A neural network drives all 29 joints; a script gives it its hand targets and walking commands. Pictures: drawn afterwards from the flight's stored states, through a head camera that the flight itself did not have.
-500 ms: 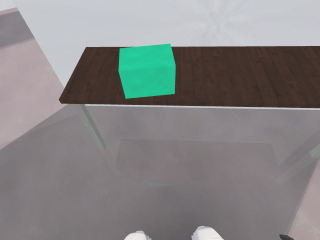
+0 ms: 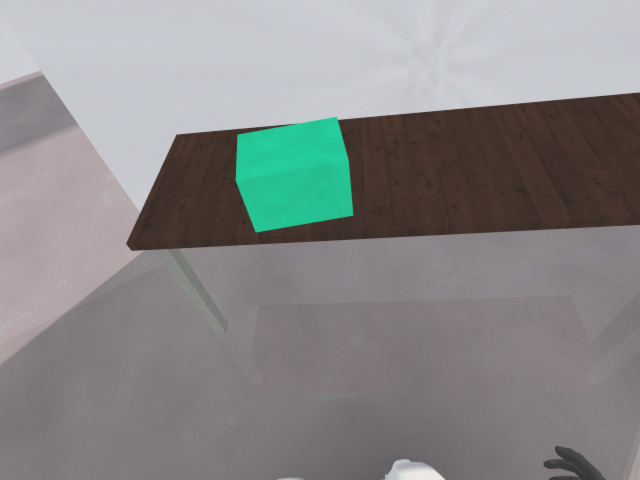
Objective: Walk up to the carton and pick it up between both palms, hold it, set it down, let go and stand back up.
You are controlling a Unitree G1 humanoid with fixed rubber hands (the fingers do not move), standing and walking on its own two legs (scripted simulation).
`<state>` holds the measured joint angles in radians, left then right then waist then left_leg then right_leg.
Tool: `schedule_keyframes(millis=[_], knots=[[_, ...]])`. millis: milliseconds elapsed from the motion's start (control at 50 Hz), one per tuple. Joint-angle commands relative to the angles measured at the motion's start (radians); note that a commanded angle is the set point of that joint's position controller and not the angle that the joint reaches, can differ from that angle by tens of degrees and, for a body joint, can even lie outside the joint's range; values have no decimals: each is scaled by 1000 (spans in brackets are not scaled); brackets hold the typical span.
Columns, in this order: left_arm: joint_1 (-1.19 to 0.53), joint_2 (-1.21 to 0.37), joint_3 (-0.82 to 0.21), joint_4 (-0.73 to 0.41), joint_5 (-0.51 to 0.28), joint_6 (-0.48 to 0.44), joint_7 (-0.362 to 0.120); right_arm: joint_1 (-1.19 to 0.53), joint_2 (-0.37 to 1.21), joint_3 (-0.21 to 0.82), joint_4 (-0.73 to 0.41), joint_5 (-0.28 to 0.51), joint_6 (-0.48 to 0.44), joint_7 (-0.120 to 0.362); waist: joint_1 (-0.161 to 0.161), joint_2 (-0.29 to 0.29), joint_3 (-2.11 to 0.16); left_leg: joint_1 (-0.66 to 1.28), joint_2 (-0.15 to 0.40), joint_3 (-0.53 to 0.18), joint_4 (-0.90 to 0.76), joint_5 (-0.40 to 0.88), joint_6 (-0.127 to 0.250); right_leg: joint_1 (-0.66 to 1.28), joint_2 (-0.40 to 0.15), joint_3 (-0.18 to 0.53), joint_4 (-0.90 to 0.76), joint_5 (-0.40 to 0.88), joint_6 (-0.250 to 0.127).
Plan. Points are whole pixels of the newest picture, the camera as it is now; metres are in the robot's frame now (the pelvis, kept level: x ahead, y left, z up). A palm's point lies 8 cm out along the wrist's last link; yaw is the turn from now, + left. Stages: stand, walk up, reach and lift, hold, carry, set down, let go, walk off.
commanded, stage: walk up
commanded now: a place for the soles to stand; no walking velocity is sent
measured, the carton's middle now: (295, 175) +0.77 +0.09 -0.11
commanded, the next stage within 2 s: none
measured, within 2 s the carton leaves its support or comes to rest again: neither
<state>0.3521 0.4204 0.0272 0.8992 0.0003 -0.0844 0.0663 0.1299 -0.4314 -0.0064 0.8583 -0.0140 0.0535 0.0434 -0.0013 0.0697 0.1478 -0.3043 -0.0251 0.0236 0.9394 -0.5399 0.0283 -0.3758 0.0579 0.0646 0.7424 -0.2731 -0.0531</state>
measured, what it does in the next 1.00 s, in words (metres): steps on the spot: left foot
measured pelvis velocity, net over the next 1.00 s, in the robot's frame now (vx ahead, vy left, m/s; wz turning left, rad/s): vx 0.01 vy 0.04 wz -0.05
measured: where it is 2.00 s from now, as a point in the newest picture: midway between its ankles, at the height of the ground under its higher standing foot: (341, 474)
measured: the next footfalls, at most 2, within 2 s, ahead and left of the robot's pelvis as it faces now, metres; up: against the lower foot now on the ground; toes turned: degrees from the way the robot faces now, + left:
left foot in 0.30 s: +0.06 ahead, +0.17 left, +0.00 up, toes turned -1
left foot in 1.72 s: +0.30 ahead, +0.19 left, +0.00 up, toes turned -1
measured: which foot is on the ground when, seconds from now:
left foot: up 0.00-0.28, down 0.30-1.00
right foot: down 0.00-1.00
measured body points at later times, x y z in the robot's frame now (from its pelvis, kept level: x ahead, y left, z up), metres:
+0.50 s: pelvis +0.01 +0.04 +0.00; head +0.05 +0.05 +0.45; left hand +0.08 +0.36 -0.11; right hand +0.08 -0.29 -0.10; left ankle +0.02 +0.17 -0.71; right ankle +0.05 -0.09 -0.70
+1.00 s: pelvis +0.01 +0.04 +0.00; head +0.04 +0.02 +0.45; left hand +0.09 +0.36 -0.10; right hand +0.13 -0.29 -0.11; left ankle +0.02 +0.17 -0.71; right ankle +0.05 -0.10 -0.71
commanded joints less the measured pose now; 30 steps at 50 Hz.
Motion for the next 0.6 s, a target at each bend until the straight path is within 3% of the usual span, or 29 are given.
schedule_keyframes(millis=[0, 40, 80, 100, 140, 160, 180, 200, 220, 240, 260, 280, 300, 320, 340, 380, 420, 460, 480, 500, 540, 560, 580], knots=[[-58, 263, 73, -52, 32, -18, 6, 36, -192, -110, -23, 4, 2, -17, -22, -219, 15, -192, 70, -119, 81, 17, 13, -23, -251, 524, -483, -420, -128], [-51, 259, 75, -59, 34, -16, -4, 71, -183, -106, -9, 1, 5, -7, -13, -194, -40, -149, 62, -96, 53, 82, 4, 4, -217, 481, -466, -416, -100], [-48, 256, 74, -63, 30, -15, -9, 52, -182, -103, 2, 4, 3, -10, -5, -206, -55, -124, 58, -88, -14, 68, -5, 13, -194, 479, -459, -436, -94], [-41, 261, 77, -62, 34, -9, -13, 38, -174, -101, 2, 3, -1, -12, 7, -240, -78, -107, 53, -70, -38, 47, -5, 45, -186, 472, -463, -460, -96], [-44, 248, 69, -67, 38, 3, -20, 17, -177, -95, -9, 6, -15, -18, 19, -245, -88, -96, 48, -76, -144, -26, -7, 77, -173, 476, -431, -366, -115], [-26, 258, 68, -58, 32, 9, -21, 18, -176, -98, -8, 11, -24, -23, 25, -275, -91, -86, 56, -57, -162, -29, -7, 80, -189, 466, -410, -296, -117], [-27, 257, 70, -69, 33, 14, -21, 35, -173, -99, -4, 8, -30, -29, 27, -269, -112, -70, 45, -48, -188, -22, -2, 93, -198, 471, -386, -186, -130], [-31, 264, 72, -75, 29, 22, -23, 59, -173, -101, -3, 8, -34, -34, 18, -286, -136, -57, 36, -38, -213, -30, 2, 109, -203, 461, -362, -125, -132], [-34, 252, 66, -80, 23, 25, -22, 88, -173, -102, 0, 7, -40, -36, 15, -265, -165, -15, 35, -41, -253, -6, 7, 111, -213, 477, -341, -78, -137], [-56, 254, 64, -83, 18, 27, -24, 111, -162, -103, 3, 7, -49, -38, -5, -265, -181, 45, 44, -40, -287, 77, 11, 70, -214, 464, -326, -56, -126], [-107, 241, 51, -102, 15, 32, -22, 130, -156, -103, 12, 4, -58, -40, -36, -232, -178, 138, 39, -50, -436, 147, 27, 0, -189, 407, -259, -23, -112], [-123, 188, 41, -102, 3, 38, -24, 162, -176, -108, 16, -6, -73, -45, -58, -116, -204, 227, 103, -122, -547, 190, 37, -80, -138, 300, -150, -26, -55], [-142, 127, 26, -108, -6, 34, -24, 151, -230, -123, 13, -17, -83, -50, -61, 50, -195, 244, 284, -353, -666, 142, 67, -164, -37, 178, 51, -53, 4], [-99, 125, 27, -94, -9, 31, -19, 75, -261, -126, -11, -18, -93, -49, -30, 44, -135, 237, 372, -495, -689, 186, 80, -245, 66, 95, 99, -181, 32], [-66, 178, 44, -57, 4, 40, -20, 33, -267, -126, -25, -13, -97, -51, -18, -27, -142, 163, 401, -488, -660, 39, 126, -205, -3, 95, 151, -228, 37], [-44, 184, 47, -46, -9, 43, -39, -36, -215, -103, -56, -9, -99, -45, 4, 27, -96, 85, 342, -371, -640, 58, 144, -129, -31, 98, 153, -217, 36], [-29, 175, 50, -33, -2, 37, -45, -6, -198, -97, -56, -8, -92, -43, -4, 106, -108, 131, 277, -255, -560, 238, 133, -100, -39, 49, 65, -205, 35], [-35, 163, 45, -39, -3, 27, -43, 20, -205, -92, -55, 1, -89, -37, -8, 124, -130, 151, 274, -217, -485, 382, 127, -70, -50, 13, -26, -168, 23], [-28, 166, 43, -39, -2, 20, -41, 17, -216, -92, -55, 6, -83, -38, 3, 125, -158, 141, 240, -163, -431, 442, 112, 5, -51, -17, -129, -63, 22], [-18, 176, 43, -28, 1, 15, -39, 3, -208, -89, -59, 11, -78, -39, 9, 111, -182, 124, 214, -115, -381, 471, 85, 75, -54, 0, -183, 103, 10], [-12, 205, 53, -16, 6, 2, -29, -16, -166, -87, -68, 22, -73, -42, 2, 73, -225, 87, 157, -62, -264, 520, 40, 155, -94, 106, -127, 418, -22], [-12, 233, 54, -10, 8, 0, -26, -12, -153, -84, -72, 27, -69, -41, -9, 52, -252, 66, 122, -37, -220, 447, 12, 156, -143, 204, -116, 480, -47], [-21, 263, 55, -15, 7, -3, -26, -6, -144, -80, -74, 26, -64, -41, -17, -32, -261, 59, 90, -46, -187, 310, 5, 119, -218, 350, -164, 425, -101]])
